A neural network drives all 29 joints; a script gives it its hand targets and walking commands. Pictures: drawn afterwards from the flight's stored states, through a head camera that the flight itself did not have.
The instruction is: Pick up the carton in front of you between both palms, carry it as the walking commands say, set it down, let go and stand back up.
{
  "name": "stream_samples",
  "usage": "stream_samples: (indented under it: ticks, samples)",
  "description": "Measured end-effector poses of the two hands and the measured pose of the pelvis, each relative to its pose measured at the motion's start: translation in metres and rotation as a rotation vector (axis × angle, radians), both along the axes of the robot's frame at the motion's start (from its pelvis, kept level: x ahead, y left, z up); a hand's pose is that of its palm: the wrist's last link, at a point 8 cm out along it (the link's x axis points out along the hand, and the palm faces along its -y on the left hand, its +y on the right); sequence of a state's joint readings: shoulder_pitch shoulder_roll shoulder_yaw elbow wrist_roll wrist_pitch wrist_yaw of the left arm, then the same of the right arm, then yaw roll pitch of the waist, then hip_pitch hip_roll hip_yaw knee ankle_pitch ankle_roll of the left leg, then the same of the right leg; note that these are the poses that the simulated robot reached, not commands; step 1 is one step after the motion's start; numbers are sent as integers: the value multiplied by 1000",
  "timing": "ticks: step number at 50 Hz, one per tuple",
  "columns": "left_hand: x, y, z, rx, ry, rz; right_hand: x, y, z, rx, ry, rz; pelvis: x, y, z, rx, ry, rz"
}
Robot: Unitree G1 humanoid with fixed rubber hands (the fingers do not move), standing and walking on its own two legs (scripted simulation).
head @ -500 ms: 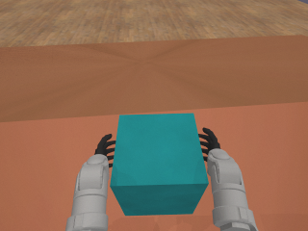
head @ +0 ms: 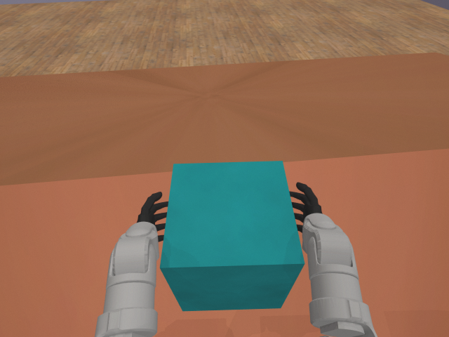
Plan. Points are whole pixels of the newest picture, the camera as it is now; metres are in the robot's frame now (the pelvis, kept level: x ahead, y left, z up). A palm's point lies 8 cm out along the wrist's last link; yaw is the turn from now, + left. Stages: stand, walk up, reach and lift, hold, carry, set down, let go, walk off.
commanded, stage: carry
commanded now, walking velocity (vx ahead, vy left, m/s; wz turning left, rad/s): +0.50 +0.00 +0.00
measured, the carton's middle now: (230, 239) +0.31 +0.00 -0.01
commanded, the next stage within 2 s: none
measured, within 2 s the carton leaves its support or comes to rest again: neither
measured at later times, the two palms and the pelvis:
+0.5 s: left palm (160, 163) +0.45 +0.15 +0.08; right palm (297, 161) +0.44 -0.15 +0.08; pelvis +0.20 +0.01 -0.01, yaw -4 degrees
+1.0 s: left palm (195, 101) +0.76 +0.09 +0.06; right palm (290, 96) +0.78 -0.21 +0.06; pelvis +0.52 -0.07 -0.01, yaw +1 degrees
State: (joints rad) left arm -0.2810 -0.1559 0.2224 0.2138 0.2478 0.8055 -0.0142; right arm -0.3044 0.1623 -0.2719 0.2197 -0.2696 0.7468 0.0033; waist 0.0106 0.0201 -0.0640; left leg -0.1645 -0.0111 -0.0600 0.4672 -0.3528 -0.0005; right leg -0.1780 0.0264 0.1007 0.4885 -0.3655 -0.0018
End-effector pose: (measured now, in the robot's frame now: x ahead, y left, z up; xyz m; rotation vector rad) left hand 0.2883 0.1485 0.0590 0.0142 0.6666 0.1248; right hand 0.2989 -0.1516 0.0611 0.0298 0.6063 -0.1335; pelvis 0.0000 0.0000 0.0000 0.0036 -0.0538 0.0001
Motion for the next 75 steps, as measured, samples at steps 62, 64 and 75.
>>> stream_samples:
  ticks: [62,64,75]
  samples:
    - [641,-69,30,-26,8,24,628,-68,21,65,11,-71,691,-59,-1,24,142,-15]
    - [677,-66,33,-34,-43,11,662,-65,27,59,-41,-81,725,-53,-9,17,136,-14]
    - [840,-45,20,-43,63,-15,818,-45,19,43,66,-107,876,-29,-6,-5,124,-49]
